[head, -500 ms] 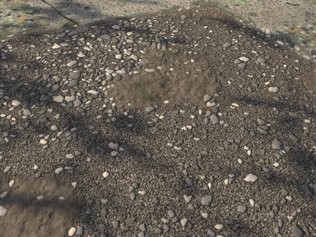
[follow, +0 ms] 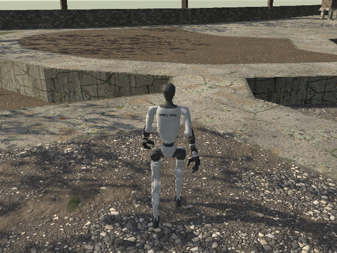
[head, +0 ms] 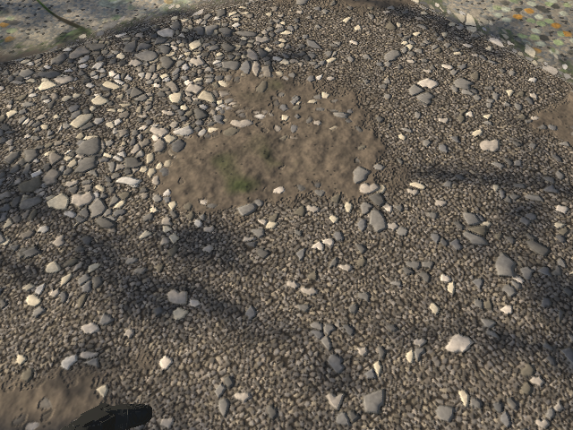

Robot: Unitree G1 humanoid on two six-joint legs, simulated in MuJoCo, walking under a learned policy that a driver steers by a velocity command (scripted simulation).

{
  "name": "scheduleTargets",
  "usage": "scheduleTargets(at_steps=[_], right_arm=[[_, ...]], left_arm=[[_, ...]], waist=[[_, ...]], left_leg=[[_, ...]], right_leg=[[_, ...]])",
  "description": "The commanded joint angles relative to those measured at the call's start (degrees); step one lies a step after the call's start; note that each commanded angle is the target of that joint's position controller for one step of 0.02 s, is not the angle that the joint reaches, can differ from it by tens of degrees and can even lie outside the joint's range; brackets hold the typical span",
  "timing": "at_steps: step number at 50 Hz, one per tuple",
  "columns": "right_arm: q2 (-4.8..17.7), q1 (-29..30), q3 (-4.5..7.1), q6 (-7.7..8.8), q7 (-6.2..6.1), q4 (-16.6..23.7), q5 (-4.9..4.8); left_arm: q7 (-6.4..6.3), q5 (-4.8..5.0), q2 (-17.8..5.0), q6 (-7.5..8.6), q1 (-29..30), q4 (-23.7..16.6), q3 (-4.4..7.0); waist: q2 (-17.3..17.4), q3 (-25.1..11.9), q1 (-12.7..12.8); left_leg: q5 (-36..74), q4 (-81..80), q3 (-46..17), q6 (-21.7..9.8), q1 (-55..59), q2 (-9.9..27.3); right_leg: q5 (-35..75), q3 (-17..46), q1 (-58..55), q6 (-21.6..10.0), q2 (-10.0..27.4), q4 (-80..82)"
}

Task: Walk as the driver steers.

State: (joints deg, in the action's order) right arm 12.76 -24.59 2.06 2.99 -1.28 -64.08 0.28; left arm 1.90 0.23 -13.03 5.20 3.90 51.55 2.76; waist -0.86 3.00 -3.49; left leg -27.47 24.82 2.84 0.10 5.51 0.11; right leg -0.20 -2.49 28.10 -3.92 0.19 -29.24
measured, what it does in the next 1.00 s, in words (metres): walks ahead, turning left: left foot, then right foot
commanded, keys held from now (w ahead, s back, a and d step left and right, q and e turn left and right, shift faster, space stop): no key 0.04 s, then q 0.52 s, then w+q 0.22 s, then e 0.22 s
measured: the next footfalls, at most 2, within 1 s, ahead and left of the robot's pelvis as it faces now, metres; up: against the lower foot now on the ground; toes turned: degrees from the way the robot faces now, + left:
left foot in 0.50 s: +0.11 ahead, +0.13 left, +0.00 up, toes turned +15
right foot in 0.96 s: +0.32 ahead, -0.04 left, +0.00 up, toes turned +22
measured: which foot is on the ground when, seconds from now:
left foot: up 0.00-0.48, down 0.50-1.00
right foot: down 0.00-0.48, up 0.50-0.94, down 0.96-1.00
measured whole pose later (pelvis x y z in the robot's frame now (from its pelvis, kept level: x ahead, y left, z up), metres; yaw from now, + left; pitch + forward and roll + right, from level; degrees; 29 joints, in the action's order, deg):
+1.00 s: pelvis +0.19 +0.03 +0.02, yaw +22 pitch +2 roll +0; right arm 15.2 -13.8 4.2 2.3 -1.9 -51.1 0.9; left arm 1.0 -0.5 -16.0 4.6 -2.6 54.6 3.8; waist 0.4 0.5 -1.6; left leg -21.0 29.0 -6.2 -0.7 -8.1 -2.2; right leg -8.3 0.1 19.7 -0.8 -0.6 -26.7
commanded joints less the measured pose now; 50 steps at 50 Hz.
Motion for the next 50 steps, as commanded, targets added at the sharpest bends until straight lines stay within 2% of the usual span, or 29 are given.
scheduleTargets(at_steps=[1,2,3,4,5,6,7,9,12,16,20,23,24,25,26,27,28,29,30,31,33,35,39,43,46,47,48,49,50], right_arm=[[-0.4,-10.2,-1.19,0.94,0.44,2.0,0.01],[4.3,-7.5,0.17,1.21,0.65,1.0,-1.35],[5.7,-1.3,0.78,1.03,0.42,3.1,-2.71],[5.8,2.2,0.99,0.41,-0.3,3.7,-2.39],[5.7,3.2,1.53,-0.62,-1.08,3.8,-1.71],[4.9,2.0,1.7,-1.74,-1.49,3.8,-1.36],[4.3,1.8,1.87,-2.56,-1.83,4.1,-1.14],[4.7,3.2,2.33,-3.42,-2.46,5.9,-0.98],[6.3,7.6,3.13,-4.53,-2.38,9.1,-0.84],[6.7,12.3,3.76,-5.12,-1.57,12.2,-1.0],[6.3,14.3,3.87,-4.84,-0.54,13.8,-1.29],[6.8,11.0,4.33,-4.67,0.52,13.6,-1.07],[8.8,9.2,5.03,-4.66,0.59,13.4,-0.63],[14.5,8.2,6.36,-4.63,-0.1,14.2,-0.48],[19.1,8.7,6.76,-4.04,-0.24,16.1,0.76],[16.8,8.4,6.32,-2.58,0.14,16.2,1.86],[15.9,11.3,6.16,-1.42,0.04,16.9,1.26],[14.6,13.7,6.13,-0.99,-0.1,17.6,-0.35],[12.7,14.4,5.66,-1.0,-0.24,18.0,-1.79],[11.2,13.3,5.16,-0.99,-0.43,17.8,-2.1],[10.5,10.9,4.87,-0.65,-0.85,17.4,-1.52],[11.7,9.5,5.14,-0.04,-1.24,17.2,-1.1],[13.2,8.9,5.68,0.34,-1.05,17.4,-1.26],[11.2,8.1,4.85,-0.1,-0.61,16.1,-0.39],[9.8,9.9,3.96,-0.61,-0.53,15.6,-0.44],[9.2,9.3,3.64,-0.59,-0.54,15.2,-0.25],[8.4,8.6,3.35,-0.32,-0.63,15.1,0.47],[8.1,5.7,3.25,0.17,-0.8,15.2,1.51],[6.7,5.0,2.79,0.33,-1.3,15.3,1.36]], left_arm=[[-0.52,-1.8,-14.0,-0.8,-22.1,4.3,3.03],[-0.15,-0.49,-10.8,-1.12,-20.2,3.9,2.29],[-0.41,0.26,-9.1,-1.07,-13.0,2.4,1.68],[-0.64,0.04,-6.4,-0.87,-8.4,1.6,0.71],[-0.77,-0.65,-4.6,-0.58,-5.7,1.6,0.07],[-0.78,-1.65,-4.5,-0.51,-4.6,2.2,-0.05],[-0.88,-2.28,-4.7,-0.51,-4.2,2.6,0.02],[-1.96,-2.44,-7.6,-0.8,-4.8,2.6,0.81],[-3.98,-1.47,-10.2,-1.92,-6.2,2.0,1.82],[-5.77,-0.89,-10.7,-3.52,-6.3,1.2,2.36],[-6.07,-0.38,-11.9,-4.78,-7.3,0.8,2.91],[-5.8,0.95,-12.0,-5.83,-6.7,0.5,3.02],[-5.53,1.23,-10.4,-6.2,-9.5,1.5,2.81],[-4.85,-0.2,-7.5,-6.39,-10.6,0.8,2.24],[-5.07,-1.48,-6.4,-5.85,-5.0,-3.3,2.04],[-4.94,-1.23,-8.1,-5.56,-1.2,-4.4,2.47],[-4.75,-0.07,-9.4,-5.41,-2.8,-3.9,2.98],[-4.78,0.0,-10.1,-5.18,-5.4,-2.3,3.43],[-4.79,-0.29,-11.1,-4.9,-5.2,-1.8,3.83],[-4.35,-0.33,-10.7,-4.46,-4.3,-1.8,3.87],[-3.51,0.34,-9.7,-3.17,-2.2,-2.5,3.83],[-3.09,0.38,-9.1,-1.8,0.2,-3.0,3.71],[-2.13,0.6,-7.9,-0.21,2.0,-3.3,3.04],[-1.36,0.1,-7.3,0.32,0.2,-2.1,2.16],[-0.77,-0.17,-8.1,0.54,-4.1,-0.2,2.11],[-0.8,-0.68,-8.9,0.44,-5.6,0.6,2.26],[-1.01,-1.26,-11.2,0.33,-7.6,1.0,2.69],[-1.1,-1.28,-14.8,-0.07,-8.3,0.8,3.34],[-1.16,-0.61,-13.0,-1.01,-10.4,2.1,2.89]], waist=[[-15.1,-27.9,6.0],[-7.5,-27.0,7.3],[-5.7,-16.3,5.9],[-1.1,-11.1,4.5],[-0.6,-8.2,2.9],[-2.6,-7.1,1.2],[-3.9,-6.5,0.6],[-5.0,-6.2,0.4],[-4.0,-7.0,1.7],[-4.1,-5.7,2.4],[-3.9,-6.2,2.9],[-4.0,-6.9,0.2],[-1.2,-6.4,-0.1],[11.8,-5.5,1.6],[19.4,-4.0,1.6],[12.2,-6.7,0.3],[10.3,-6.7,2.5],[7.4,-8.1,3.8],[7.0,-8.1,3.6],[7.2,-7.8,3.3],[7.7,-6.2,2.4],[7.7,-4.6,1.4],[8.7,-3.5,0.2],[9.2,-3.9,-0.2],[8.6,-5.6,2.7],[7.3,-6.1,3.5],[4.2,-8.0,3.7],[-2.7,-11.0,1.4],[-10.1,-13.6,2.2]], left_leg=[[-13.2,46.2,-4.5,1.9,-31.8,-5.2],[-12.6,51.3,-11.9,1.6,-31.3,-3.3],[-9.4,51.2,-8.9,1.4,-35.8,-0.6],[-5.6,48.3,-7.4,1.6,-34.6,2.0],[-2.8,44.6,-7.6,1.7,-31.0,3.9],[-1.2,41.3,-7.6,1.6,-25.9,5.1],[-0.4,39.1,-6.7,1.6,-23.6,4.7],[-0.2,35.2,-5.3,1.8,-24.8,4.4],[3.8,32.9,-5.0,1.8,-29.4,5.7],[6.2,29.0,-3.4,1.9,-31.6,6.0],[5.9,20.4,-0.4,1.3,-28.3,4.3],[13.3,6.1,2.7,-1.3,-20.6,1.7],[17.9,-0.6,-0.3,-3.7,-16.4,1.7],[32.7,-6.2,-16.7,-8.5,-10.4,12.6],[43.4,-7.2,-33.3,-19.4,-9.5,22.6],[42.9,-7.4,-31.5,-21.4,-10.3,21.3],[42.9,-6.7,-25.7,-18.1,-9.6,17.9],[33.1,-6.6,-22.6,-14.3,-8.5,14.8],[22.7,-8.0,-22.6,-12.6,-8.1,14.0],[13.9,-10.0,-23.1,-12.4,-8.5,13.0],[4.2,-13.3,-24.8,-12.5,-7.1,12.3],[5.7,-14.2,-24.6,-12.4,-6.1,12.0],[8.0,-13.8,-23.6,-12.7,-9.5,10.7],[26.5,-9.3,-18.9,-11.7,-11.5,10.3],[34.3,-4.4,-17.2,-9.4,-11.8,10.0],[34.1,-2.6,-16.3,-7.7,-12.3,8.5],[33.1,1.5,-13.8,-5.3,-13.6,5.8],[23.9,7.9,-9.9,-2.5,-19.4,0.8],[12.6,14.7,-7.2,0.6,-24.6,-1.4]], right_leg=[[41.9,31.8,-51.8,-18.5,25.2,0.1],[29.1,31.7,-43.7,-17.1,22.0,5.0],[20.2,23.4,-34.3,-14.4,20.0,7.7],[14.8,18.3,-25.3,-12.0,17.7,10.5],[11.6,14.1,-17.4,-10.4,16.1,12.6],[8.2,10.9,-11.4,-9.2,14.5,14.3],[6.6,9.0,-8.1,-9.2,13.6,15.6],[5.1,7.4,-7.4,-10.9,14.3,16.7],[-6.2,8.5,-10.5,-12.1,17.3,19.1],[-12.1,5.8,-12.7,-10.7,17.8,20.1],[-8.6,2.2,-16.4,-9.3,18.0,17.2],[-6.9,-1.2,-17.0,-5.5,16.7,10.2],[-9.4,-3.6,-14.5,-1.7,14.2,3.6],[-20.7,-9.4,-3.4,4.0,8.0,-11.9],[-38.4,-5.5,10.8,7.6,-1.0,-24.3],[-38.3,2.7,11.3,6.9,-0.8,-33.3],[-32.6,4.9,12.4,6.0,0.1,-35.3],[-27.1,5.6,12.7,5.5,1.4,-33.8],[-23.3,5.8,13.5,5.3,2.3,-31.8],[-19.5,5.7,12.9,5.1,2.3,-30.6],[-14.2,6.0,13.8,4.8,2.0,-24.4],[-11.1,6.5,13.2,5.1,1.6,-16.5],[-9.3,5.9,6.7,6.0,0.4,-6.1],[-8.0,3.0,-1.2,5.6,0.6,-2.1],[-3.8,1.6,-9.6,3.0,0.4,3.5],[1.1,2.4,-13.7,2.0,0.6,6.7],[13.0,7.0,-19.4,0.4,4.4,6.2],[26.8,12.8,-27.5,-3.5,9.2,2.5],[25.7,19.5,-31.4,-10.1,13.7,3.4]])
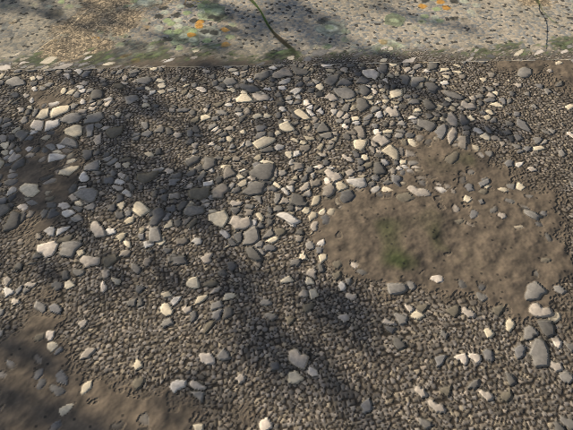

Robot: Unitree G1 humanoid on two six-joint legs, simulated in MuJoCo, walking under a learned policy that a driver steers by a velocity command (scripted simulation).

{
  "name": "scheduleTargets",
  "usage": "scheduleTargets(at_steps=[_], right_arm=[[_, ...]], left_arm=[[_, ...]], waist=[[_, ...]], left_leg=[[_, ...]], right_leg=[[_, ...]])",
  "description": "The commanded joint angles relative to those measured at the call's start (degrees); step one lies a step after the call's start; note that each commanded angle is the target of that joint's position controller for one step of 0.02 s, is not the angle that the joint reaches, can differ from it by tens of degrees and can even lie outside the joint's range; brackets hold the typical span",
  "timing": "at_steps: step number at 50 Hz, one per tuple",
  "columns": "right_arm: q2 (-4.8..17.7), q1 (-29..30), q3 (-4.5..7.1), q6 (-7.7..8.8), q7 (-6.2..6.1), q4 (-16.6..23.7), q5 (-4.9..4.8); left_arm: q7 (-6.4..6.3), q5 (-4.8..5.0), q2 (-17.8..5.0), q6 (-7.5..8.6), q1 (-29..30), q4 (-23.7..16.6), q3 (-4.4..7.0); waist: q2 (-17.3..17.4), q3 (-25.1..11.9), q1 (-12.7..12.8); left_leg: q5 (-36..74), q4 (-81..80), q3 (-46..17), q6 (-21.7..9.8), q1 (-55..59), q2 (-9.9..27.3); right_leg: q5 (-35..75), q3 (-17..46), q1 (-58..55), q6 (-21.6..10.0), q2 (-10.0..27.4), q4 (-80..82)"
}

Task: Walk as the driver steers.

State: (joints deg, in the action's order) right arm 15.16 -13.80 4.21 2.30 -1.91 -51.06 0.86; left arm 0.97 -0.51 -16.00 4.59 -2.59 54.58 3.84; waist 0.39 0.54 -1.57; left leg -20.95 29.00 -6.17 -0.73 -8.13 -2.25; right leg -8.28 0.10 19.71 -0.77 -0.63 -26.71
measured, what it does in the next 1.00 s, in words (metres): steps on the spot, turning right: left foot, then right foot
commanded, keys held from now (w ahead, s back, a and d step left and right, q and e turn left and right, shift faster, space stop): e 0.86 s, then no key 0.10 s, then q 0.04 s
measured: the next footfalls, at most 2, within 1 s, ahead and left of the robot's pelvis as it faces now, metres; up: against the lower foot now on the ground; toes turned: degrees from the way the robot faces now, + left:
left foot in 0.36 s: +0.14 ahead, +0.12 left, +0.00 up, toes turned -16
right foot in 0.80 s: +0.04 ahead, -0.13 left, +0.00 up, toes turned -30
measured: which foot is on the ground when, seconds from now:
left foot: down 0.00-0.00, up 0.02-0.34, down 0.36-0.80, up 0.82-1.00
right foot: down 0.00-0.36, up 0.38-0.78, down 0.80-1.00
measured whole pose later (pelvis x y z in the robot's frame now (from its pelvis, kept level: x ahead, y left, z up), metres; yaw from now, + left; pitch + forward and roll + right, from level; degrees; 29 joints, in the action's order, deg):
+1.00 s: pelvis +0.04 -0.03 +0.01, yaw -32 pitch +2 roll +1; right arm 19.7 -7.8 5.5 -0.6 -2.6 -44.5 0.2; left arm -0.5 0.0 -16.6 -0.8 -8.1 42.9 3.8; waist 2.7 3.7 -0.2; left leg -22.5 62.8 -0.5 4.0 -30.8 2.3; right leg -12.3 1.4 14.6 -3.5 -2.1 -25.5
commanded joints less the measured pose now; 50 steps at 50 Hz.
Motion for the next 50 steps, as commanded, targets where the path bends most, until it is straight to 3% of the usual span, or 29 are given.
scheduleTargets(at_steps=[1,2,4,5,10,14,17,18,19,20,21,22,23,24,26,28,31,35,37,39,40,41,42,43,44,45,46,48,50], right_arm=[[6.0,-2.5,0.91,0.74,-0.93,3.1,0.17],[7.7,0.6,1.41,0.09,-1.1,4.3,-0.73],[8.3,2.3,1.97,-1.08,-1.43,5.0,-1.15],[8.1,2.8,2.14,-1.28,-1.71,5.3,-1.13],[4.8,4.0,1.57,-0.77,-2.28,5.6,-1.43],[5.5,4.1,1.41,-0.46,-1.33,5.9,-1.63],[6.6,0.4,1.85,0.17,-0.23,5.1,-1.57],[9.3,-1.1,2.6,0.15,-0.35,5.2,-0.99],[13.8,0.4,3.37,-0.46,-1.05,6.5,0.28],[13.8,2.4,3.02,-0.51,-0.53,7.8,2.69],[10.7,5.4,2.16,-0.23,-0.47,9.3,2.66],[8.7,8.0,1.64,-0.04,-0.51,9.9,1.62],[8.1,9.3,1.37,-0.05,-0.65,10.5,0.64],[7.8,9.3,1.11,-0.08,-0.87,10.5,0.07],[7.8,7.4,0.91,-0.4,-1.32,9.8,0.2],[8.5,4.8,1.17,-0.84,-1.78,9.1,0.31],[10.5,4.5,1.89,-1.34,-1.83,9.1,0.11],[12.5,5.9,2.72,-1.64,-0.81,9.5,-0.44],[12.9,6.1,2.98,-1.63,-0.33,9.4,-1.24],[12.7,7.1,3.07,-1.72,-0.14,9.2,-2.48],[10.9,3.7,2.69,-1.65,0.16,7.8,-2.3],[7.8,2.5,1.78,-1.56,0.55,8.5,-0.11],[5.7,7.2,0.87,-1.46,0.14,12.6,1.18],[8.9,10.4,1.72,-1.55,-0.2,12.9,0.05],[9.8,10.0,2.08,-1.78,-0.3,12.6,-1.18],[10.1,8.3,2.42,-2.05,-0.77,11.1,-1.09],[10.8,7.6,2.71,-2.38,-1.2,10.5,-0.61],[10.0,5.3,2.66,-2.38,-1.04,9.8,-0.41],[8.5,3.5,2.11,-2.38,-0.72,8.8,-0.91]], left_arm=[[-0.26,0.75,-7.9,-1.07,-5.5,-0.9,1.16],[-0.07,1.02,-8.1,-1.2,-6.0,-0.8,0.92],[-0.21,1.27,-11.5,-1.16,-3.8,-2.2,1.95],[-0.69,1.24,-11.8,-1.34,-2.6,-2.9,2.21],[-2.46,1.21,-10.4,-3.81,-1.9,-4.5,2.83],[-2.85,1.59,-10.6,-5.06,-1.4,-5.8,3.14],[-3.41,2.33,-9.5,-6.03,0.3,-7.3,2.63],[-3.64,2.23,-7.5,-6.18,-1.4,-7.7,1.95],[-3.48,1.61,-3.2,-5.99,-4.0,-8.3,0.85],[-3.36,1.43,-6.7,-5.4,-5.2,-9.3,1.98],[-3.17,1.88,-10.9,-5.31,-6.6,-8.1,3.33],[-3.18,2.14,-11.7,-5.72,-7.7,-7.0,3.93],[-3.49,1.96,-10.6,-6.46,-8.7,-6.0,4.01],[-3.45,1.83,-9.7,-6.98,-8.6,-6.1,3.89],[-2.93,2.13,-8.0,-7.24,-6.4,-8.1,3.45],[-2.48,2.21,-6.9,-7.1,-3.4,-10.3,2.84],[-1.47,1.96,-5.9,-7.07,-1.9,-12.5,2.04],[-0.2,1.9,-6.4,-7.5,-1.9,-14.2,1.88],[0.37,1.95,-6.9,-7.96,-2.5,-14.8,2.2],[0.87,1.94,-6.8,-8.27,-6.0,-14.1,2.64],[0.43,1.88,-8.6,-8.29,-9.0,-13.3,3.47],[-0.67,1.94,-15.2,-8.08,-11.9,-13.5,5.31],[-0.69,0.13,-19.2,-7.0,-11.3,-15.0,5.51],[-0.16,-0.71,-16.0,-5.57,-11.7,-15.3,4.74],[-0.33,-0.4,-14.0,-4.61,-8.7,-15.3,3.94],[-0.81,0.51,-12.1,-4.31,-5.4,-15.5,3.5],[-1.25,1.31,-9.9,-4.41,-3.3,-15.8,2.69],[-1.88,0.65,-8.8,-4.52,-3.4,-15.6,1.83],[-2.25,0.0,-6.6,-4.22,-3.2,-15.0,0.78]], waist=[[-13.3,-9.9,2.2],[-12.0,-7.6,3.1],[-7.5,-4.6,2.7],[-6.6,-4.2,2.3],[-8.5,-5.7,1.9],[-9.3,-6.4,1.7],[-8.8,-6.0,-1.5],[-5.2,-6.6,-1.4],[10.0,-6.7,1.4],[16.0,-6.0,2.2],[11.0,-4.7,3.3],[8.0,-3.1,4.1],[6.4,-2.4,4.4],[6.8,-1.3,3.7],[7.6,-0.8,2.5],[8.2,-1.4,0.6],[8.1,-3.1,-0.3],[9.1,-3.6,-0.2],[9.4,-3.4,0.2],[8.5,-3.8,2.8],[4.9,-4.9,3.2],[-9.3,-6.3,2.7],[-17.8,-7.4,3.4],[-9.4,-9.6,6.2],[-8.5,-6.7,4.1],[-6.2,-5.0,2.5],[-6.7,-4.1,1.8],[-7.7,-5.4,0.9],[-6.9,-6.5,0.5]], left_leg=[[-9.8,17.6,2.3,3.1,-15.2,0.3],[-18.0,24.8,1.9,3.9,-20.2,0.5],[-15.2,32.3,1.3,4.5,-24.7,1.9],[-12.3,31.8,0.9,4.5,-24.4,2.6],[-3.4,18.1,2.8,4.9,-16.9,1.0],[2.1,8.7,2.7,4.9,-10.4,-0.4],[11.7,-6.0,3.3,3.5,-1.3,-0.2],[14.1,-9.5,-0.7,1.4,4.3,5.6],[21.9,-11.9,-14.5,-4.5,8.8,19.0],[26.1,-13.4,-24.3,-12.5,3.2,26.1],[25.2,-13.4,-20.4,-13.8,1.5,25.1],[23.8,-12.4,-13.9,-11.4,0.6,21.2],[21.2,-11.9,-9.4,-9.3,0.9,18.2],[23.1,-11.7,-6.9,-9.3,0.7,17.5],[26.1,-12.0,-2.3,-10.3,0.8,16.1],[27.6,-12.1,-1.1,-11.5,4.8,17.1],[29.0,-11.4,0.9,-12.3,6.9,18.9],[30.6,-10.3,4.6,-12.0,3.6,19.9],[30.5,-8.3,5.1,-11.1,3.7,20.8],[28.2,-3.0,7.7,-7.7,1.4,20.0],[22.5,3.0,10.9,-3.8,-3.1,17.8],[3.5,19.0,16.1,2.1,-16.8,11.9],[-20.4,32.1,11.4,5.3,-30.4,3.2],[-19.4,39.4,4.2,5.0,-30.7,4.1],[-14.0,40.0,3.3,3.9,-31.0,5.2],[-8.9,37.9,3.1,3.7,-30.7,6.2],[-5.4,36.1,2.9,4.1,-29.9,6.6],[-0.4,37.1,3.8,4.8,-25.2,5.5],[2.5,32.7,3.9,5.3,-22.8,6.0]], right_leg=[[27.5,23.8,-22.1,-16.4,17.5,4.5],[20.9,27.1,-21.4,-16.9,18.2,6.8],[15.4,25.9,-17.9,-15.9,17.0,8.1],[14.6,24.3,-15.7,-14.9,15.9,8.7],[13.2,19.2,-9.7,-12.3,10.4,9.4],[12.5,21.4,-7.2,-11.1,9.6,8.6],[8.7,22.5,-4.3,-7.6,6.6,4.4],[0.4,20.7,0.2,-4.5,3.8,-0.6],[-17.5,11.9,9.7,-0.9,-3.9,-14.7],[-29.4,8.7,13.5,0.8,-5.7,-25.7],[-26.8,9.7,13.3,1.3,-2.8,-34.0],[-22.8,8.8,13.9,2.1,-2.0,-37.3],[-19.5,7.8,14.7,3.1,-1.4,-39.7],[-17.0,7.3,15.8,4.2,-1.0,-41.8],[-14.2,4.8,15.7,5.9,-0.5,-40.8],[-13.2,3.5,17.0,7.1,0.8,-35.6],[-13.6,1.8,13.7,7.3,2.8,-28.0],[-13.6,-2.6,5.3,5.2,2.7,-18.9],[-12.5,-3.8,2.7,3.5,2.2,-13.7],[-4.6,-5.6,-4.6,0.6,0.7,-2.4],[2.8,-3.3,-12.3,-1.5,0.1,3.4],[23.1,13.2,-23.4,-6.2,11.4,5.6],[34.4,31.1,-24.0,-19.3,23.9,5.3],[28.1,28.8,-21.8,-21.5,22.9,7.0],[22.7,22.5,-19.0,-18.1,19.6,7.5],[16.8,18.5,-17.1,-14.5,16.1,7.6],[15.8,16.5,-15.4,-12.7,14.6,7.8],[19.1,13.8,-12.6,-12.8,12.7,8.2],[19.7,10.7,-13.4,-12.7,12.1,8.4]])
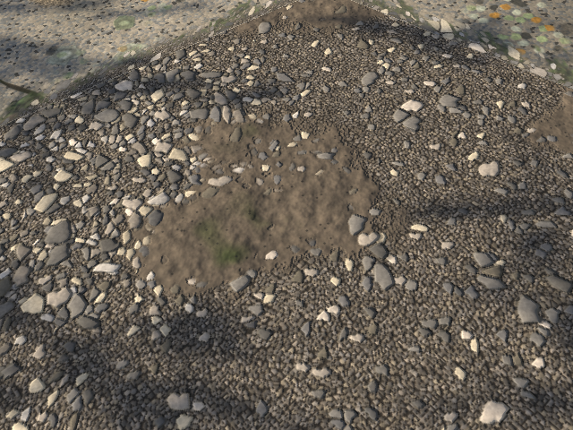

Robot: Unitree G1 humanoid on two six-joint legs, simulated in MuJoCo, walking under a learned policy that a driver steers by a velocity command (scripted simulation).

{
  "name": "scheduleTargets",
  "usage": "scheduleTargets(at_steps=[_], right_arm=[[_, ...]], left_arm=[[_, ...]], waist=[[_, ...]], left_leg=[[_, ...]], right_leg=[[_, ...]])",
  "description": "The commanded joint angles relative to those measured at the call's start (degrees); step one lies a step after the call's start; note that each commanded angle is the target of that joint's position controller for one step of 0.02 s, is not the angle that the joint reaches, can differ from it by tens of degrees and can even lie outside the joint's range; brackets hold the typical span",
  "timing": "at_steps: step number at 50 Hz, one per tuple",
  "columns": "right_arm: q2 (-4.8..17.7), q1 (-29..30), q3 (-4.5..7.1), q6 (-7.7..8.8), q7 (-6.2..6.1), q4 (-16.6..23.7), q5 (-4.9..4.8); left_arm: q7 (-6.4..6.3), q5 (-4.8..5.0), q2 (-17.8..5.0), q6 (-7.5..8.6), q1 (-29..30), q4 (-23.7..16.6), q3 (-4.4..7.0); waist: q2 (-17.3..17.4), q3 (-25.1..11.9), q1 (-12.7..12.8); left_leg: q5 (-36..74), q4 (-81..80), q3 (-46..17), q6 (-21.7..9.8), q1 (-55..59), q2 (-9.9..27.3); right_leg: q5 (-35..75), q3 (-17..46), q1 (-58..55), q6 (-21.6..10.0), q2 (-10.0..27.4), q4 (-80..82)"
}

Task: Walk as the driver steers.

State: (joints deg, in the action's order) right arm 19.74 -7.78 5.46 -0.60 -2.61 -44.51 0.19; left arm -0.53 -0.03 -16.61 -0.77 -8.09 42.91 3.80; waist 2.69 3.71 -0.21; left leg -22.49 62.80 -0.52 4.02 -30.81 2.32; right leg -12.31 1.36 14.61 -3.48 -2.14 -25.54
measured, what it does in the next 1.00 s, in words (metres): steps on the spot, turning left: left foot, then right foot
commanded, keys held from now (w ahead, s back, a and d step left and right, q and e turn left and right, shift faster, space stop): q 0.86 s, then no key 0.14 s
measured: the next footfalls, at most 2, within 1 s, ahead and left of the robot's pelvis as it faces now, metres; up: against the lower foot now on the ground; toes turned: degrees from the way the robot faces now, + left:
left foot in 0.26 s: +0.04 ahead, +0.14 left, +0.00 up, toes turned +6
right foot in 0.62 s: +0.11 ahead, -0.11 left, +0.00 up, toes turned +20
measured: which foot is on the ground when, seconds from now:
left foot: up 0.00-0.24, down 0.26-0.62, up 0.64-1.00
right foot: down 0.00-0.30, up 0.32-0.60, down 0.62-1.00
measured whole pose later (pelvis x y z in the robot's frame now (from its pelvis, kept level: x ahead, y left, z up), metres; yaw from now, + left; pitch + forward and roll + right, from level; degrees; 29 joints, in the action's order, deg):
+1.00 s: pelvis +0.03 -0.01 +0.00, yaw +28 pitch +1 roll +0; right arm 17.4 -8.1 3.7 -3.1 0.0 -37.0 -0.9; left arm -1.2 0.4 -16.9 -0.7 -10.7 43.1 3.9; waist 0.5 4.0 2.2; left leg -22.0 42.3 -0.2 4.1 -21.9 2.4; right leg -14.0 -7.9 10.9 -0.5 3.4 -24.2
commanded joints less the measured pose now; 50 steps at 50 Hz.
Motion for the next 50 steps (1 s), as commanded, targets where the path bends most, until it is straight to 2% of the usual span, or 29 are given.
scheduleTargets(at_steps=[1,3,4,6,8,10,12,13,14,15,16,17,18,19,20,22,24,28,30,31,32,33,34,35,36,39,42,46,50], right_arm=[[2.8,-2.3,0.32,0.47,0.13,2.1,-0.26],[1.0,-1.0,-0.76,0.4,0.69,1.9,-0.1],[1.1,-0.3,-1.0,0.39,0.96,2.1,-0.23],[3.1,0.5,-0.79,0.34,1.21,2.6,-0.72],[4.7,0.8,-0.47,0.36,1.2,3.4,-1.15],[4.3,-0.3,-0.54,0.56,1.32,3.7,-1.21],[3.6,-2.3,-0.72,0.85,1.77,3.5,-1.01],[4.1,-2.8,-0.65,1.0,2.01,3.6,-0.8],[6.4,-3.1,-0.08,1.06,1.99,4.0,-0.53],[10.8,-3.9,1.19,1.05,1.76,3.7,-0.66],[10.3,-6.1,1.34,0.98,1.75,4.0,-0.76],[8.8,-9.2,0.84,1.44,1.66,3.4,0.14],[9.0,-8.3,0.97,2.13,1.51,3.6,0.36],[8.8,-5.6,1.09,2.53,1.38,4.2,-0.24],[8.6,-2.9,1.15,2.41,1.24,4.8,-1.08],[8.2,-1.3,1.22,1.32,0.87,5.4,-1.43],[8.9,-1.3,1.65,0.17,0.55,5.9,-1.17],[9.4,0.6,1.8,-0.93,0.68,7.0,-1.53],[7.8,2.0,1.13,-1.22,0.43,7.7,-1.85],[4.9,0.1,0.27,-1.15,0.45,7.7,-1.14],[1.9,-2.3,-0.4,-0.67,0.59,9.2,-0.91],[7.1,-2.7,1.06,-0.13,0.53,8.9,-0.57],[9.9,-3.0,2.28,-0.32,0.64,7.7,-1.36],[9.4,-4.2,2.52,-0.91,0.44,6.5,-1.33],[8.5,-4.6,2.43,-1.41,0.25,5.9,-1.11],[5.6,-1.6,1.51,-1.61,0.81,8.1,-1.63],[4.0,1.6,0.61,-1.46,1.49,10.7,-1.5],[2.4,1.7,-0.48,-1.51,2.45,12.1,-0.98],[2.9,-0.6,-0.3,-1.86,2.78,11.8,-0.99]], left_arm=[[-0.85,-0.65,-4.9,1.29,2.5,-2.7,0.3],[-0.9,-1.14,-4.1,1.46,2.7,-1.2,-0.35],[-0.81,-1.49,-4.9,1.47,2.5,-0.6,-0.27],[-0.51,-1.68,-7.2,1.39,2.1,0.4,0.19],[-0.58,-0.96,-9.4,0.95,2.1,0.9,0.86],[-1.02,-0.19,-10.1,0.4,2.1,1.1,1.25],[-1.68,0.48,-10.1,-0.23,1.9,1.2,1.58],[-1.96,0.76,-9.9,-0.47,1.0,1.5,1.76],[-2.23,0.41,-9.0,-0.33,0.2,1.1,1.85],[-2.31,-0.71,-7.0,0.17,0.5,-0.6,1.64],[-2.36,-1.31,-6.4,0.52,5.4,-1.6,1.55],[-2.11,-0.87,-5.1,0.52,8.6,-3.1,1.34],[-1.63,0.03,-5.3,0.46,7.6,-2.9,1.67],[-1.32,0.61,-5.3,0.2,6.0,-2.5,1.84],[-1.24,0.64,-5.7,0.08,4.7,-2.2,1.98],[-1.29,0.22,-4.6,0.34,5.1,-2.1,1.64],[-0.86,0.54,-4.2,0.7,4.1,-2.1,1.41],[0.09,0.94,-6.0,1.06,1.1,-1.8,1.89],[0.24,0.64,-7.0,1.38,-2.8,-0.8,2.65],[-0.22,-0.19,-10.7,1.38,-5.0,-0.9,3.62],[-0.53,-1.59,-15.9,0.85,-3.6,-1.5,4.54],[-0.39,-3.03,-13.1,1.49,-2.4,-3.0,3.56],[-0.56,-2.75,-9.8,2.02,0.8,-3.8,2.54],[-0.74,-1.77,-8.4,2.25,3.6,-4.2,2.14],[-1.07,-0.87,-7.4,2.4,4.5,-4.5,1.82],[-2.3,-0.92,-7.2,1.93,1.3,-3.9,1.46],[-2.73,-0.91,-8.8,1.28,-2.4,-3.3,2.08],[-1.56,-0.23,-11.2,0.72,-1.6,-3.6,2.97],[-0.25,1.37,-11.9,0.61,-1.1,-2.9,3.0]], waist=[[-9.1,-9.4,-0.7],[-9.7,-8.4,0.2],[-10.1,-7.3,0.9],[-10.0,-5.1,1.8],[-9.4,-3.1,2.0],[-8.5,-3.0,1.3],[-7.9,-4.1,-0.1],[-6.9,-4.6,-0.6],[-3.3,-6.0,0.0],[7.6,-8.1,2.1],[10.7,-8.0,-1.7],[12.6,-8.7,-4.1],[8.1,-8.9,-3.1],[4.7,-8.1,-1.5],[2.7,-7.1,0.0],[4.1,-7.5,0.0],[5.6,-9.4,-0.3],[8.0,-9.4,0.0],[6.9,-8.7,2.1],[-0.7,-9.5,1.6],[-17.9,-7.8,-1.1],[-15.0,-7.4,-0.1],[-10.4,-5.2,-1.4],[-8.9,-3.6,-2.5],[-9.1,-2.9,-2.0],[-10.3,-2.9,0.3],[-10.2,-5.0,2.8],[-10.9,-6.5,2.9],[-11.4,-6.9,1.3]], left_leg=[[5.2,-5.9,-1.9,0.7,1.3,2.2],[6.6,-14.9,-1.8,0.8,6.6,3.3],[6.3,-18.0,-1.3,0.8,8.8,3.3],[4.1,-21.4,-0.1,0.4,10.7,2.5],[1.2,-22.9,0.4,-0.3,9.3,1.7],[1.1,-25.0,1.1,-1.1,8.7,1.0],[6.2,-30.5,2.1,-2.4,10.7,0.2],[13.9,-34.8,1.4,-3.7,13.0,0.3],[28.2,-35.8,-2.6,-5.7,16.6,2.4],[40.7,-35.4,-11.8,-10.6,21.8,8.2],[44.8,-39.4,-21.3,-18.1,25.8,14.0],[44.6,-42.9,-27.4,-22.9,30.0,18.4],[42.4,-42.8,-26.1,-22.9,30.4,17.5],[41.5,-41.6,-22.7,-20.6,30.2,15.4],[39.4,-41.5,-19.6,-18.1,29.0,13.3],[38.7,-41.3,-17.6,-16.4,26.8,10.4],[37.8,-40.7,-17.3,-16.1,25.5,9.3],[29.4,-40.1,-20.6,-14.7,20.8,8.0],[18.5,-37.4,-20.9,-10.9,15.9,4.7],[6.2,-28.8,-17.1,-7.4,9.1,0.5],[-13.1,-16.6,-7.6,-4.0,-2.3,-8.7],[-15.3,-3.1,-9.3,-2.4,-3.1,-4.9],[-11.2,2.2,-9.4,-2.3,-2.9,-3.6],[-7.2,3.9,-8.3,-1.7,-3.1,-2.7],[-3.6,5.5,-7.8,-0.8,-4.4,-2.2],[1.1,4.3,-4.5,1.3,-5.4,-1.5],[0.9,-3.7,-3.1,2.6,-6.2,0.3],[-1.2,-14.5,0.2,1.4,3.2,0.6],[3.3,-28.4,2.8,-1.6,11.5,-1.6]], right_leg=[[22.2,8.2,-8.3,-9.5,13.1,7.4],[17.7,6.3,-6.7,-8.8,12.5,8.2],[15.4,6.2,-5.5,-8.9,12.8,8.8],[11.7,7.5,-4.3,-9.6,14.0,9.3],[11.8,9.4,-5.3,-10.3,15.7,8.2],[17.7,10.1,-7.8,-10.4,17.1,5.8],[23.5,8.8,-9.7,-9.0,17.1,2.6],[22.3,7.2,-9.7,-7.0,15.9,0.7],[16.9,4.1,-7.7,-4.0,12.8,-3.6],[9.7,-2.9,-1.3,0.2,5.4,-11.4],[-4.7,-5.6,7.4,4.0,-1.2,-19.8],[-25.4,-1.2,15.7,4.6,-2.7,-30.4],[-26.9,2.2,18.1,4.7,-1.1,-37.9],[-23.8,3.2,19.8,4.9,0.4,-39.2],[-20.2,3.3,19.6,5.2,1.6,-34.7],[-15.9,1.3,15.6,6.7,0.9,-27.1],[-12.8,1.0,10.8,7.5,0.1,-21.0],[-6.3,0.2,2.4,6.9,-1.4,-8.2],[3.3,-0.2,-5.7,5.2,-0.5,3.8],[4.5,8.7,-12.0,2.0,9.1,7.0],[10.7,25.6,-12.2,-7.1,22.5,10.1],[9.3,30.0,-7.7,-13.0,26.8,11.4],[7.3,23.8,-5.0,-11.9,23.7,11.0],[4.6,17.5,-4.1,-9.1,19.7,10.7],[3.7,13.9,-4.8,-7.8,17.7,10.7],[10.1,7.0,-7.2,-8.7,15.9,10.7],[14.9,5.5,-14.0,-10.3,18.3,9.9],[20.4,1.9,-11.3,-10.7,19.0,8.7],[23.0,1.2,-10.5,-9.2,19.2,4.6]])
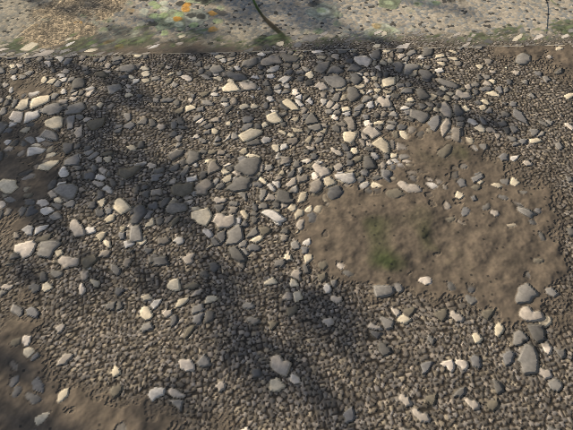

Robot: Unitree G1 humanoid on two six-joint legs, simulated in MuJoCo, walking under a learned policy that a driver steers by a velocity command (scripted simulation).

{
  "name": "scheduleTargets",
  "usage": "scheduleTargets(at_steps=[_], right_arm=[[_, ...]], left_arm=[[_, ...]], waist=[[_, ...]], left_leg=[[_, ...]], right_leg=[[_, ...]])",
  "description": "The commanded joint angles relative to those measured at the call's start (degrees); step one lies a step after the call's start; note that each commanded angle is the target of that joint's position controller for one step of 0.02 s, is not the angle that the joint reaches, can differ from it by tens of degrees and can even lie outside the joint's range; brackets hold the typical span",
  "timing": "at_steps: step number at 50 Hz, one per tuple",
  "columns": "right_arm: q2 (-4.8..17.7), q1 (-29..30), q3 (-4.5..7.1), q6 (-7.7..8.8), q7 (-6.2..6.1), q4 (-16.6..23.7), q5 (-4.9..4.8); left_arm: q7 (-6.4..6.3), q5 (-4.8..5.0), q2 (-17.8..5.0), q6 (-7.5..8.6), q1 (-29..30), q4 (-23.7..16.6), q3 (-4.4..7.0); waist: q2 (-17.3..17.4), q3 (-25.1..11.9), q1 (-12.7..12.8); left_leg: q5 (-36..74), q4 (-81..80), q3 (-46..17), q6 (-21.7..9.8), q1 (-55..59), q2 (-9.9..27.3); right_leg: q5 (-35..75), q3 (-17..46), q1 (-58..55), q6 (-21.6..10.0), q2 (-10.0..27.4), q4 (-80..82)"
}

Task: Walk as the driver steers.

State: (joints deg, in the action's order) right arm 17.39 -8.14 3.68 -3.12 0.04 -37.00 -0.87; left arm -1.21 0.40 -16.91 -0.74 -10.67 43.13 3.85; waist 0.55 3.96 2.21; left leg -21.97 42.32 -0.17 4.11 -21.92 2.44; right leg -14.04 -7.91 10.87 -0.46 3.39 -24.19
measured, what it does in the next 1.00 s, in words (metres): walks ahead, turning right: left foot, then right foot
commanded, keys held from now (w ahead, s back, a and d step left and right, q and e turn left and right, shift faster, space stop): w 0.06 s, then w+e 0.16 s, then e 0.70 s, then no key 0.08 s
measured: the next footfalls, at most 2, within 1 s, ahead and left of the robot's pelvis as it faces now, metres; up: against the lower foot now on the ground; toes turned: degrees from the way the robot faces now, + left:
left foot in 0.06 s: +0.04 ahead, +0.13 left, +0.00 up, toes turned +2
right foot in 0.52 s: +0.25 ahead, -0.11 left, +0.00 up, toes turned -12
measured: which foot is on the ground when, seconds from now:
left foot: up 0.00-0.04, down 0.06-0.54, up 0.56-0.96, down 0.98-1.00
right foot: down 0.00-0.06, up 0.08-0.50, down 0.52-0.98, up 1.00-1.00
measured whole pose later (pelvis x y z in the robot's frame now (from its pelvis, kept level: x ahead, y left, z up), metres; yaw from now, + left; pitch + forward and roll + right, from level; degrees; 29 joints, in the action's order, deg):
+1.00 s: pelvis +0.20 +0.02 -0.01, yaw -25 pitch +2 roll +0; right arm 16.4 -10.9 3.4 1.6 -1.0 -39.0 1.0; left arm -1.2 0.8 -18.6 -2.8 -8.3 35.7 4.6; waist -1.9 1.4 0.5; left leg -12.3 31.3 -3.7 0.8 -19.8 -1.3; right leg -15.3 11.3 23.5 -1.0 -7.2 -34.9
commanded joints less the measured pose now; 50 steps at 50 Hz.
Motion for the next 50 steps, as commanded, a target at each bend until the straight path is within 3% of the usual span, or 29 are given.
scheduleTargets(at_steps=[1,2,3,4,5,6,7,9,13,15,18,21,23,25,26,27,28,29,30,31,32,33,35,42,45,47,48,49,50], right_arm=[[4.8,-2.6,1.44,0.63,0.29,3.3,0.07],[5.5,-4.8,1.73,0.59,0.18,2.2,-0.04],[7.2,-8.1,2.17,0.59,-0.3,1.4,-0.23],[12.2,-9.8,2.77,0.82,-1.01,2.2,0.19],[13.1,-13.2,3.32,2.2,-0.37,1.4,0.96],[11.4,-11.6,2.73,3.68,-0.14,0.9,1.13],[9.4,-9.1,2.17,4.81,-0.22,0.4,0.85],[7.1,-6.4,1.35,6.1,-0.7,0.2,0.9],[5.0,-6.5,1.15,7.99,-1.22,-0.4,2.5],[5.4,-4.8,1.33,7.83,-1.39,-0.5,2.47],[7.5,-4.9,2.16,6.77,-1.9,-0.9,1.63],[9.0,-6.5,2.9,5.52,-2.11,-1.9,0.47],[9.5,-5.5,3.27,4.86,-2.34,-1.8,-0.43],[9.3,-4.0,3.3,4.48,-2.6,-1.2,-1.15],[7.7,-6.2,2.69,4.9,-2.37,-1.5,-0.91],[3.2,-7.6,1.06,5.53,-1.95,0.5,2.18],[2.4,-11.6,0.19,6.03,-1.38,1.6,2.5],[7.7,-7.5,1.49,5.91,-0.89,0.6,0.79],[7.9,-4.0,1.44,5.67,-0.92,1.9,-0.08],[7.1,-3.4,1.46,5.19,-1.71,1.2,0.66],[7.7,-2.8,1.79,4.48,-2.35,1.4,1.4],[7.3,-3.7,1.81,3.9,-2.35,1.2,1.5],[5.5,-5.8,1.33,3.64,-2.44,0.5,1.66],[4.5,-2.0,0.85,4.02,-2.28,1.6,1.2],[5.0,-1.7,1.23,4.96,-1.61,2.1,0.76],[4.8,-4.4,1.52,5.65,-1.05,1.4,0.64],[5.3,-6.0,1.8,5.91,-0.86,0.9,0.93],[9.0,-6.2,2.56,5.84,-1.06,1.6,2.07],[13.4,-3.4,3.45,5.13,-1.09,1.7,3.88]], left_arm=[[0.57,1.53,-11.1,0.57,1.6,-2.8,2.74],[0.84,1.56,-9.1,0.78,-0.1,-1.8,1.97],[1.44,-0.08,-4.9,1.29,-1.4,-1.2,0.45],[2.35,-2.44,-0.3,2.11,-0.7,-3.7,-1.37],[1.93,-0.21,-6.6,2.38,4.2,-4.6,0.53],[1.95,1.57,-9.3,2.43,5.2,-5.1,1.59],[2.04,1.92,-9.3,2.38,4.4,-4.3,1.88],[1.97,1.29,-9.3,2.56,2.5,-2.5,2.32],[2.07,1.3,-5.7,3.23,0.6,-1.0,1.84],[2.14,0.47,-4.2,3.07,0.8,-1.7,1.33],[3.12,-0.02,-2.4,2.79,4.4,-4.4,0.31],[4.38,0.28,-3.4,2.4,5.7,-6.9,0.52],[5.01,0.34,-4.4,2.16,4.5,-8.0,1.11],[4.89,0.19,-7.0,2.15,-2.4,-7.2,2.69],[3.86,-0.1,-10.1,2.21,-7.6,-6.2,4.05],[2.1,-0.11,-16.0,1.92,-11.3,-6.8,5.18],[2.24,-1.23,-18.2,2.32,-9.0,-8.9,4.89],[2.72,-0.49,-13.5,2.36,-7.4,-9.8,3.87],[2.63,0.12,-11.1,2.48,-4.3,-9.5,3.06],[2.32,0.76,-9.6,2.17,-1.8,-9.5,2.66],[1.96,0.95,-8.6,1.74,0.6,-9.9,2.31],[1.66,0.18,-8.9,1.37,2.1,-10.4,2.27],[1.11,-0.53,-9.7,1.19,3.3,-10.8,2.7],[-0.32,0.0,-10.8,-0.42,3.5,-11.2,3.37],[0.05,0.15,-10.6,-0.99,3.2,-11.4,3.36],[0.01,0.63,-9.9,-1.45,4.4,-11.7,3.0],[-0.19,0.87,-8.6,-1.67,3.9,-11.6,2.53],[-0.25,0.37,-5.6,-1.66,1.2,-11.4,1.58],[-0.17,0.28,-4.7,-1.03,0.9,-13.1,1.48]], waist=[[-8.7,-8.0,-2.4],[-7.1,-8.5,-3.2],[-0.6,-11.0,-3.7],[14.0,-12.1,-3.0],[10.6,-9.1,-8.5],[8.8,-4.6,-7.4],[10.0,-1.5,-5.9],[9.5,0.9,-4.3],[4.7,0.2,-3.5],[4.7,-0.3,-2.9],[5.2,-0.5,-4.4],[5.0,-1.2,-5.0],[5.6,-2.5,-3.8],[4.4,-7.1,0.3],[0.5,-10.9,2.6],[-12.1,-16.7,1.9],[-17.1,-26.9,-1.3],[-6.7,-25.8,2.5],[-5.6,-18.3,1.2],[-1.0,-13.3,-0.4],[-2.1,-10.2,-1.6],[-4.2,-9.2,-2.9],[-6.2,-9.6,-3.9],[-8.3,-10.4,-1.8],[-9.6,-10.6,-1.2],[-9.9,-11.1,-3.0],[-9.3,-11.2,-3.8],[-1.9,-11.6,-2.3],[15.4,-7.3,0.8]], left_leg=[[7.8,-15.2,3.8,-3.2,7.8,-2.7],[11.3,-20.6,3.4,-5.0,15.5,-3.4],[14.5,-21.3,-4.2,-6.9,25.6,2.0],[11.4,-22.8,-22.8,-14.5,31.9,15.9],[-0.7,-29.2,-31.2,-22.7,25.2,21.4],[-10.6,-31.3,-28.4,-21.5,22.8,19.3],[-14.7,-32.7,-24.3,-18.5,21.1,16.2],[-8.3,-34.9,-17.8,-15.3,19.8,13.4],[14.6,-35.2,-5.3,-14.1,20.2,11.5],[25.7,-33.7,0.8,-13.8,18.2,10.3],[34.3,-31.3,5.2,-14.0,16.1,10.7],[38.3,-26.8,5.8,-13.9,18.8,12.7],[42.9,-21.8,5.8,-12.9,20.4,13.8],[50.5,-9.3,8.0,-10.5,19.4,11.8],[45.5,1.6,10.0,-7.1,15.3,7.8],[9.1,20.6,10.2,-2.8,-0.5,2.7],[-21.0,36.7,-0.2,-0.1,-12.8,-7.4],[-16.4,39.2,-6.6,-0.7,-15.2,-3.7],[-11.8,36.7,-5.5,-1.9,-17.4,-1.9],[-8.0,31.7,-5.1,-1.9,-16.9,0.2],[-5.4,27.0,-5.1,-1.8,-14.5,1.1],[-3.1,25.7,-4.3,-1.5,-10.4,0.4],[-1.2,20.8,-3.5,-0.5,-7.7,-0.9],[3.6,4.5,-4.9,1.0,-4.4,-2.7],[2.3,-2.1,-4.9,0.1,-1.9,-3.8],[6.5,-11.9,-3.8,-1.4,2.9,-4.1],[11.9,-18.8,-3.8,-2.6,7.8,-2.6],[14.2,-23.1,-12.5,-6.0,12.7,7.4],[23.0,-25.9,-26.7,-14.8,12.0,16.9]], right_leg=[[19.0,9.5,-4.8,-10.6,13.0,1.9],[10.2,8.1,-0.1,-7.8,11.2,-0.4],[-2.4,4.1,7.7,-3.5,7.7,-7.7],[-21.8,-1.2,22.7,1.8,-0.2,-22.7],[-25.2,5.3,29.1,2.4,-0.8,-33.3],[-20.2,8.3,31.9,1.4,1.3,-37.3],[-15.0,9.2,33.2,0.5,2.2,-37.7],[-5.6,11.1,33.4,0.1,2.7,-37.0],[5.1,13.8,32.1,2.0,0.7,-34.3],[8.4,12.3,28.1,3.7,0.7,-27.9],[11.0,8.3,23.0,4.3,1.1,-19.7],[7.7,6.3,22.1,2.5,0.3,-15.6],[4.0,5.3,20.2,0.5,-0.8,-13.5],[5.8,3.0,9.8,-2.5,-4.6,-7.5],[17.2,4.6,-0.6,-4.8,-5.8,-2.2],[44.3,23.0,-16.1,-10.7,7.9,-4.5],[42.7,48.7,-24.9,-25.3,20.9,-0.5],[32.3,42.1,-21.7,-23.3,17.7,2.6],[24.6,35.3,-15.6,-19.8,14.7,3.4],[18.1,31.1,-8.8,-16.3,11.5,4.5],[15.4,28.9,-2.5,-14.8,9.6,5.6],[15.1,27.0,2.9,-14.2,7.4,6.8],[17.9,25.1,5.7,-14.4,5.8,7.1],[3.4,29.6,6.8,-12.7,4.1,5.7],[5.5,33.7,4.7,-11.9,4.3,3.4],[8.9,34.4,3.7,-10.1,3.5,0.1],[8.1,33.2,5.3,-7.9,1.7,-2.4],[-1.9,28.4,9.8,-4.3,-2.4,-10.2],[-17.2,16.9,20.9,-0.9,-11.8,-19.4]])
